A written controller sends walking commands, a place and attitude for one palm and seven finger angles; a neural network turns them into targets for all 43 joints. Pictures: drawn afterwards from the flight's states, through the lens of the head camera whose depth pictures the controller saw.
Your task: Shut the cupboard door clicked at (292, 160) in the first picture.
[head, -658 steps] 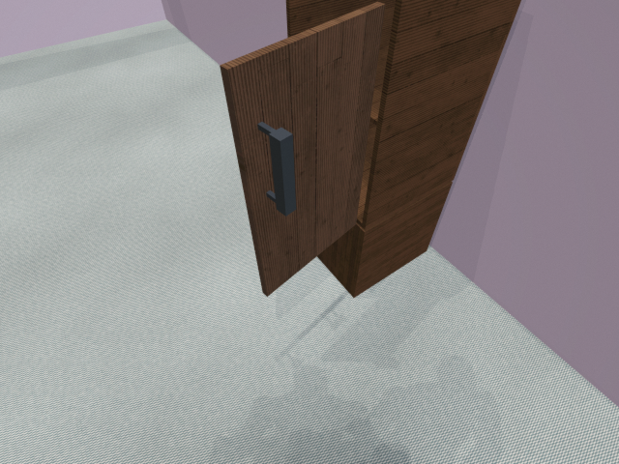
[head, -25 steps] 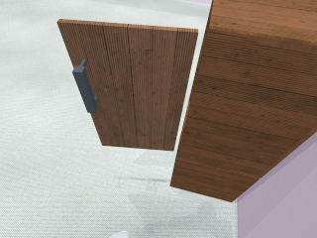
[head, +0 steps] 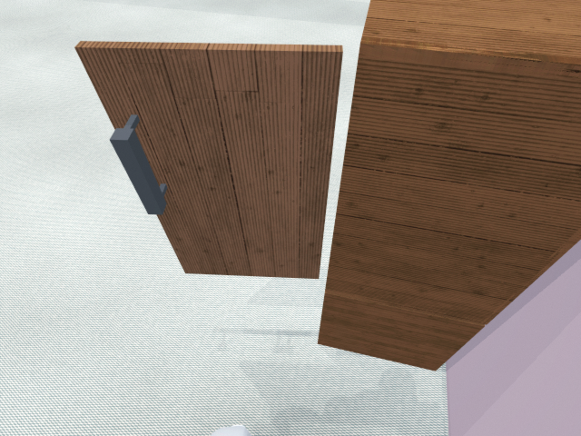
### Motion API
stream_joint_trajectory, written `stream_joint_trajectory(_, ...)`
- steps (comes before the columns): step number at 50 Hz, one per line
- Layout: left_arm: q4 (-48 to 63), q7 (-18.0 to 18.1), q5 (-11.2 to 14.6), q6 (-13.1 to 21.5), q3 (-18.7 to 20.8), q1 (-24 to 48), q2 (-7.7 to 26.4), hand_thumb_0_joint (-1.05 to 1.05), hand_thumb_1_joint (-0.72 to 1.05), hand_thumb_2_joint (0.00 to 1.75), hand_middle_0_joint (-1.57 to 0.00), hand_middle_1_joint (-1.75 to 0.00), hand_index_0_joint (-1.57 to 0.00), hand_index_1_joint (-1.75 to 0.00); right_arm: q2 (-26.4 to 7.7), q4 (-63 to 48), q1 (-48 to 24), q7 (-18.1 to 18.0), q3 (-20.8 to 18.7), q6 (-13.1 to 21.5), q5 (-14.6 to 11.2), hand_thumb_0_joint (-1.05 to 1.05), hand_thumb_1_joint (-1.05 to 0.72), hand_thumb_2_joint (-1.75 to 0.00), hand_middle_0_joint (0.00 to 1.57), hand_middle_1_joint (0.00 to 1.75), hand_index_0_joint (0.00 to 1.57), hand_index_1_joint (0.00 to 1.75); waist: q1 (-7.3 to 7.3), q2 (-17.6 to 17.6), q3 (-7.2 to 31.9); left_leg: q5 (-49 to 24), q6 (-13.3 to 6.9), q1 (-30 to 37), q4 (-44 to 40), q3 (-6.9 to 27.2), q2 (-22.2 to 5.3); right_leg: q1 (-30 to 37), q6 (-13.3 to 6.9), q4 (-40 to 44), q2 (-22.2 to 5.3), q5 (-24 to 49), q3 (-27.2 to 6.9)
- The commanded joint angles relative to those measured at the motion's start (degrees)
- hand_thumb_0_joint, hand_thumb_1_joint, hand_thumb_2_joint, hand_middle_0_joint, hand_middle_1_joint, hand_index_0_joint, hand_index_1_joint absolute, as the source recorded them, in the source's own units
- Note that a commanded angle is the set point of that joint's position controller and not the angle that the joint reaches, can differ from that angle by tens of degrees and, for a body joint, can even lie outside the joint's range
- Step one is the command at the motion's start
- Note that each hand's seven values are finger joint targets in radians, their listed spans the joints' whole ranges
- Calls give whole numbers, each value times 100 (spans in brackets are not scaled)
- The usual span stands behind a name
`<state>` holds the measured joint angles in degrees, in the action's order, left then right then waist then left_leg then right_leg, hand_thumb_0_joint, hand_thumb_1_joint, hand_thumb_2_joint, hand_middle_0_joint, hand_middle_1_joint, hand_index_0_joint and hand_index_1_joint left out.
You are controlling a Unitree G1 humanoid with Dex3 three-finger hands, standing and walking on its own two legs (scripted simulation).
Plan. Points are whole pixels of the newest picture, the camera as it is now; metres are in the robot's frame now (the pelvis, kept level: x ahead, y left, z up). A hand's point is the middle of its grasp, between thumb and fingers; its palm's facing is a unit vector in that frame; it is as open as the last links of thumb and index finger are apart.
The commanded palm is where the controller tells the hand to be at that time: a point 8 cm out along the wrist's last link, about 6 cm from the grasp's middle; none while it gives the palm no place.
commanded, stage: come to a stop and stand still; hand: left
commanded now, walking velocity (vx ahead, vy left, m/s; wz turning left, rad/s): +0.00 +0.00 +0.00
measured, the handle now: (145, 166) +0.50 +0.28 +0.07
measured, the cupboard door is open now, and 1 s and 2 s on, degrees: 100 100 100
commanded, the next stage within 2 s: look again from close up in 0.38 s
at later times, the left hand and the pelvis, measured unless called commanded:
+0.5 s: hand out of the picture +0.02 +0.16 -0.16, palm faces +0.01 -0.98 -0.19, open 7.3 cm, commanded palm none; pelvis +0.01 -0.02 +0.02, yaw +0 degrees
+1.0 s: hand out of the picture +0.02 +0.17 -0.16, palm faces -0.01 -0.98 -0.21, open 7.4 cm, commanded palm none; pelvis +0.00 +0.00 +0.01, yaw -1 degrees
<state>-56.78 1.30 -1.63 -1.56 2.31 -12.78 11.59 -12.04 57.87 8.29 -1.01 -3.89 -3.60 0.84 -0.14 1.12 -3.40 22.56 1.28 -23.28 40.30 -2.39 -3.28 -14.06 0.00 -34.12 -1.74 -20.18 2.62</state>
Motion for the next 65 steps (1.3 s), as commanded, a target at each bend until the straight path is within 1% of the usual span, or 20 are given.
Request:
stream_joint_trajectory(1, 198, 36, 16, 212, 93, 143, 775, 0, 90, 90, -20, -30, -20, -30, -196, -185, 235, 24, -10, 126, -32, 0, -90, -90, 20, 30, 20, 30, 102, -1305, 133, 345, 25, 287, 530, 69, 199, -82, -948, 1526, -1239, 2521, -1038)
stream_joint_trajectory(3, 34, 52, 54, 254, 69, -9, 762, 0, 90, 90, -20, -30, -20, -30, -82, -22, 415, -7, 70, 203, -52, 0, -90, -90, 20, 30, 20, 30, 107, -932, 367, -130, 83, 640, -718, -27, 203, 474, -823, 1022, -1107, 3504, -844)
stream_joint_trajectory(4, -53, 54, 97, 270, 57, -41, 732, 0, 90, 90, -20, -30, -20, -30, -92, 105, 586, -27, 97, 256, -47, 0, -90, -90, 20, 30, 20, 30, 143, -767, 500, -1003, 69, 1094, -1461, 42, 145, 475, -641, 799, -1034, 3445, -805)
stream_joint_trajectory(5, -101, 33, 145, 277, 16, -172, 610, 0, 90, 90, -20, -30, -20, -30, -241, 186, 674, -54, 116, 347, -27, 0, -90, -90, 20, 30, 20, 30, 71, -231, 680, -2381, -73, 1566, -1700, 404, -216, 341, -349, 619, -748, 3039, -617)
stream_joint_trajectory(6, -124, 27, 174, 263, -26, -274, 486, 0, 90, 90, -20, -30, -20, -30, -429, 207, 593, -89, 129, 390, -7, 0, -90, -90, 20, 30, 20, 30, -43, 153, 687, -2893, -227, 1543, -1707, 677, -609, 357, -142, 813, -506, 2269, -482)
stream_joint_trajectory(7, -155, 37, 136, 236, -53, -219, 387, 0, 90, 90, -20, -30, -20, -30, -453, 239, 543, -100, 127, 376, -11, 0, -90, -90, 20, 30, 20, 30, -59, 41, 462, -2313, -273, 1228, -1845, 721, -705, 470, -79, 1104, -379, 1475, -449)
stream_joint_trajectory(8, -232, 25, 137, 194, -29, -165, 414, 0, 90, 90, -20, -30, -20, -30, -417, 306, 469, -98, 144, 395, -2, 0, -90, -90, 20, 30, 20, 30, -85, 506, 275, -2289, -246, 1018, -1905, 700, -569, 541, -82, 1101, -411, 1469, -414)
stream_joint_trajectory(10, -338, 13, 153, 159, -37, -144, 454, 0, 90, 90, -20, -30, -20, -30, -354, 405, 509, -103, 184, 376, -9, 0, -90, -90, 20, 30, 20, 30, -86, 624, 91, -1588, -175, 844, -2157, 630, -497, 628, -109, 1256, -394, 986, -430)
stream_joint_trajectory(17, -535, 11, 153, 254, -78, -214, 425, 0, 90, 90, -20, -30, -20, -30, -155, 600, 910, -105, 215, 397, -19, 0, -90, -90, 20, 30, 20, 30, -17, -249, 134, -1417, -81, 1280, -2139, 346, -294, 584, -181, 1709, -504, 1112, -519)
stream_joint_trajectory(23, -616, 31, 155, 280, -100, -361, 372, 0, 90, 90, -20, -30, -20, -30, -92, 700, 1063, -103, 240, 407, -15, 0, -90, -90, 20, 30, 20, 30, 13, -216, -24, -1508, -65, 1298, -2154, 296, -259, 514, -195, 1741, -516, 1203, -566)
stream_joint_trajectory(24, -745, 290, 19, 416, -174, -901, 325, 0, 90, 90, -20, -30, -20, -30, -320, 296, 530, -24, 257, 533, -47, 0, -90, -90, 20, 30, 20, 30, -168, 87, -247, -1791, -34, 964, -928, 96, -248, 201, -80, 1396, -762, 3399, -831)
stream_joint_trajectory(25, -466, 259, 75, 459, -127, -635, 619, 0, 90, 90, -20, -30, -20, -30, 36, 160, 929, -1, 287, 478, -24, 0, -90, -90, 20, 30, 20, 30, 180, 106, 201, -826, -105, 1031, -1110, 218, -102, 320, -297, 1325, -923, 2657, -936)
stream_joint_trajectory(26, -371, 216, 89, 466, -154, -459, 542, 0, 90, 90, -20, -30, -20, -30, -17, 183, 1161, 8, 287, 484, -19, 0, -90, -90, 20, 30, 20, 30, 225, 71, 368, -868, -131, 1091, -1240, 258, -127, 211, -381, 1221, -731, 1643, -791)
stream_joint_trajectory(27, -353, 181, 90, 497, -145, -474, 464, 0, 90, 90, -20, -30, -20, -30, 15, 177, 1286, 7, 324, 569, 29, 0, -90, -90, 20, 30, 20, 30, 186, 632, 703, -1767, -170, 1296, -1338, 260, -186, 436, -433, 891, -604, 2250, -618)
stream_joint_trajectory(29, -390, 147, 111, 464, -174, -630, 381, 0, 90, 90, -20, -30, -20, -30, -105, 96, 1203, -40, 338, 582, 0, 0, -90, -90, 20, 30, 20, 30, 92, 265, 604, -2234, -258, 1253, -1334, 347, -260, 464, -356, 780, -445, 2089, -521)
stream_joint_trajectory(31, -397, 130, 111, 402, -208, -637, 293, 0, 90, 90, -20, -30, -20, -30, -150, 46, 1172, -57, 351, 556, -14, 0, -90, -90, 20, 30, 20, 30, 83, -191, 143, -1853, -291, 1055, -1463, 374, -246, 240, -320, 881, -400, 1638, -516)
stream_joint_trajectory(35, -386, 101, 114, 344, -229, -653, 304, 0, 90, 90, -20, -30, -20, -30, -199, 67, 1130, -38, 370, 517, -2, 0, -90, -90, 20, 30, 20, 30, 72, -328, -263, -1258, -297, 964, -1704, 370, -176, -45, -294, 1065, -370, 779, -596)
stream_joint_trajectory(54, -479, 86, 112, 316, -206, -694, 419, 0, 90, 90, -20, -30, -20, -30, -270, 388, 972, -65, 394, 549, -19, 0, -90, -90, 20, 30, 20, 30, -18, -117, -33, -1674, -298, 1266, -1921, 294, -221, 308, -216, 1169, -428, 1410, -589)
stream_joint_trajectory(62, -346, 101, 62, 249, -10, -778, 704, 0, 90, 90, -20, -30, -20, -30, -210, 215, 952, -1, 351, 373, 14, 0, -90, -90, 20, 30, 20, 30, -97, -579, -312, -518, -193, 651, -1346, -54, 142, 206, -539, 1465, -979, 247, -1161)
stream_joint_trajectory(65, -259, 113, 50, 222, 79, -722, 800, 0, 90, 90, -20, -30, -20, -30, -211, 139, 1061, 14, 318, 365, 29, 0, -90, -90, 20, 30, 20, 30, -44, -721, -288, -538, -174, 683, -1136, -110, 183, 81, -663, 1386, -1195, 377, -1291)
